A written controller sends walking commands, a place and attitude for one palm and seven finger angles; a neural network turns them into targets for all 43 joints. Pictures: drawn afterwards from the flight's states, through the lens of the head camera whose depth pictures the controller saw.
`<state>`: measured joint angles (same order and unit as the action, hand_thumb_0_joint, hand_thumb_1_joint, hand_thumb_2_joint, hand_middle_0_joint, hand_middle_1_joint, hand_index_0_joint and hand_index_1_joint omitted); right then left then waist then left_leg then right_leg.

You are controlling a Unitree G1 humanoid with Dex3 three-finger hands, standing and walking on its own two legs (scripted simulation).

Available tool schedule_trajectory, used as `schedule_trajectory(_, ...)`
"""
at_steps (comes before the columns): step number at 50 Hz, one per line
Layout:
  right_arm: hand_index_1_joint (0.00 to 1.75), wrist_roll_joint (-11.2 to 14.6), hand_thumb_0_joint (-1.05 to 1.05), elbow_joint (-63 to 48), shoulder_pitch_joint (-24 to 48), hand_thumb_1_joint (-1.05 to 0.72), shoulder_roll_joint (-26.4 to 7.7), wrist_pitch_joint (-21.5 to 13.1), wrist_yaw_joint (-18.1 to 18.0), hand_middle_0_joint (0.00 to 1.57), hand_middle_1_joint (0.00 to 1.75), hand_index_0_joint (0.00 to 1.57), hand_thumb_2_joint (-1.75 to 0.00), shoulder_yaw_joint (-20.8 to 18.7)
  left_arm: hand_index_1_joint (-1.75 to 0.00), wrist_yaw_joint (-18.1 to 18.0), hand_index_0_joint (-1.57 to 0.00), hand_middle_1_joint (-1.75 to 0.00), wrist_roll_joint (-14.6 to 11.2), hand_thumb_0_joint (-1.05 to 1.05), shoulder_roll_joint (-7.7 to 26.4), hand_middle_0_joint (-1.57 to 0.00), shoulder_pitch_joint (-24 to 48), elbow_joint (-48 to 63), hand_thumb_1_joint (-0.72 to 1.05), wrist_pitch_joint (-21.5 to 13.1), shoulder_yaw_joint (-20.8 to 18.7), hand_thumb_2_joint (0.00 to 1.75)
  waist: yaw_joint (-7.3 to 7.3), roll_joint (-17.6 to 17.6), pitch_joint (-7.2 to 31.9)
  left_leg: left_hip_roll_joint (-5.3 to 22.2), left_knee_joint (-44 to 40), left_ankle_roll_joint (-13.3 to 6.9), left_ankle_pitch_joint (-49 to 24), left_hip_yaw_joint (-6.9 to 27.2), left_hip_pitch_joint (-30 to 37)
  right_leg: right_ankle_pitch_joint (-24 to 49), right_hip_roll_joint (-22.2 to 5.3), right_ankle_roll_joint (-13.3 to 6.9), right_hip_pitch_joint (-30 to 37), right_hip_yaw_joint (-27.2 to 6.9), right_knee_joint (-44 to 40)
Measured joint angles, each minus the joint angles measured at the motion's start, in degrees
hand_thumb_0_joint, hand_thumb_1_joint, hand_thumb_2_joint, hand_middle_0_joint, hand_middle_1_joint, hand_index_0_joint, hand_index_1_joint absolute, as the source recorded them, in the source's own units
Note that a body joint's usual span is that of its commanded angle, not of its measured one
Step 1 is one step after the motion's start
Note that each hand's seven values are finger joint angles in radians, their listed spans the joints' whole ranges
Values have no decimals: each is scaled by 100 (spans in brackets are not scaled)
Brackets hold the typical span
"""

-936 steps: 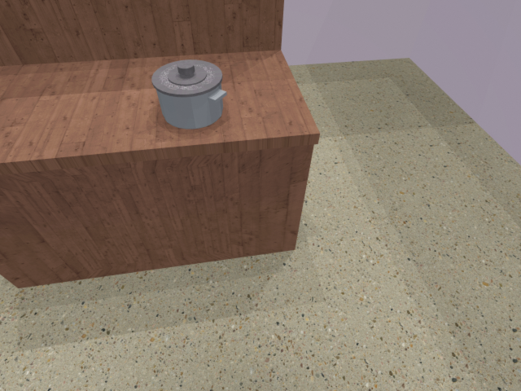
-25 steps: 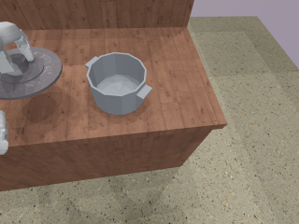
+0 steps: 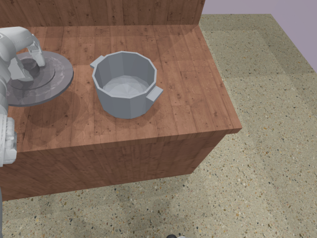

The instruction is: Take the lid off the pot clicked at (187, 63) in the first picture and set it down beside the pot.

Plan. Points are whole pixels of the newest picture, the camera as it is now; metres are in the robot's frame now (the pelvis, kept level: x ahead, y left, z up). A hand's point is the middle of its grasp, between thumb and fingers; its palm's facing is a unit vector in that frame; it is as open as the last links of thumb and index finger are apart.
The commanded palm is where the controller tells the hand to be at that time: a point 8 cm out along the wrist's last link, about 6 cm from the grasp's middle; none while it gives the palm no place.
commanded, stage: lower the lid onto the table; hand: left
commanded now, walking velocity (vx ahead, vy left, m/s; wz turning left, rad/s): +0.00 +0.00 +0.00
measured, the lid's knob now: (27, 67) +0.53 +0.28 +0.09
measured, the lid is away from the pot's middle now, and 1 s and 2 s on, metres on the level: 0.23 0.24 0.25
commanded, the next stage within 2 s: open the fingers wide in 1.54 s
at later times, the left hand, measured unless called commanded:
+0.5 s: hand (29, 75) +0.51 +0.28 +0.08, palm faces -0.47 -0.11 -0.88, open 7.7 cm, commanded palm +0.57 +0.27 +0.13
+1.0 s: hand (32, 84) +0.52 +0.29 +0.04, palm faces -0.50 -0.11 -0.86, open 7.7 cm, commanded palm +0.58 +0.27 +0.10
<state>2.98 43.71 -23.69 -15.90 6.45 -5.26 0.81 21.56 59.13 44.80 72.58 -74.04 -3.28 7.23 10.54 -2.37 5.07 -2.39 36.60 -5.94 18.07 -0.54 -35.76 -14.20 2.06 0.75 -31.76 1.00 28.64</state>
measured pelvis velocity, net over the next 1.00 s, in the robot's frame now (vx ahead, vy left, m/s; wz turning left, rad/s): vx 0.00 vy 0.00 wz -0.03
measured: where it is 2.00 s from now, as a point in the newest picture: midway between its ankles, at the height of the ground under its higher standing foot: outside the picture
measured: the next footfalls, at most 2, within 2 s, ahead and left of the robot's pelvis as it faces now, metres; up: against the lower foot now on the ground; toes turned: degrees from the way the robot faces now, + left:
none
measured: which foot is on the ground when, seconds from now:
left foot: down 0.00-1.00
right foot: down 0.00-1.00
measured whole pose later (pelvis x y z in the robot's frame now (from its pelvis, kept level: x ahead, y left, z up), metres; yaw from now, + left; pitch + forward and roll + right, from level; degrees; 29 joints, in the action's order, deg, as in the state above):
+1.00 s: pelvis +0.00 +0.00 -0.02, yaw -2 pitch +22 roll -6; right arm 3.1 41.6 -23.3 -15.4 8.0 -6.7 2.5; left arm 19.3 59.8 48.8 67.7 -73.5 -6.6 4.0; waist 12.2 -2.3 5.5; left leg -0.6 45.1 -5.9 22.4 -0.6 -44.8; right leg -17.3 3.8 0.9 -40.3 1.2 35.5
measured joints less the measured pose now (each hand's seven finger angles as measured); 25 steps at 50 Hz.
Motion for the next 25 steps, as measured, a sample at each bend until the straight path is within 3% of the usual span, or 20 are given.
schedule_trajectory(13,30,8,0,-52,-62,-91,17,-11,-50,21,30,20,-90,80,-97,-136,-65,-101,78,-3,125,-76,-58,-188,24,-1,-152,70,119,-11,-1,90,210,38,93,-35,-226,-60,84,-7,-244,-32,197)
schedule_trajectory(25,30,38,0,-118,-80,-91,-22,62,-125,21,30,20,-90,97,-97,-110,-65,-101,77,-3,357,-76,-355,-26,24,-146,-307,70,140,0,12,184,390,80,205,-40,-387,-123,177,-54,-398,-39,321)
